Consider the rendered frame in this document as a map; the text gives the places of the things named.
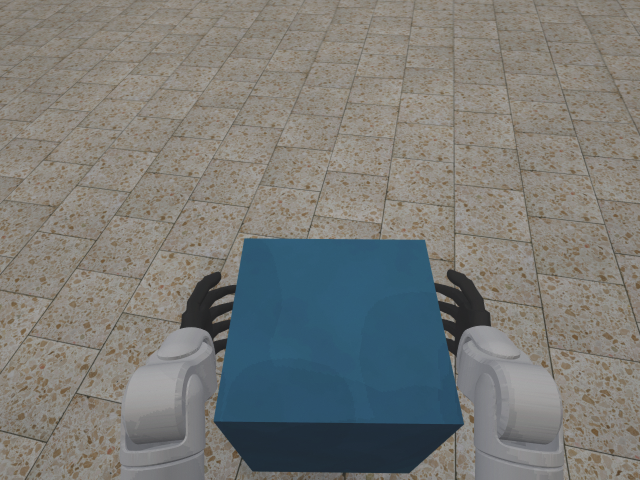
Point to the right robot forearm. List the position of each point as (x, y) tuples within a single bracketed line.
[(518, 411)]

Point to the left robot forearm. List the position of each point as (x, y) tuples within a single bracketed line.
[(163, 410)]

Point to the right robot hand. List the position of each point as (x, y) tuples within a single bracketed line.
[(471, 311)]

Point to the left robot hand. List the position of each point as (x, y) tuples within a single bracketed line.
[(199, 315)]

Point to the carton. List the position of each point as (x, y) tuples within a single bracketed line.
[(336, 358)]

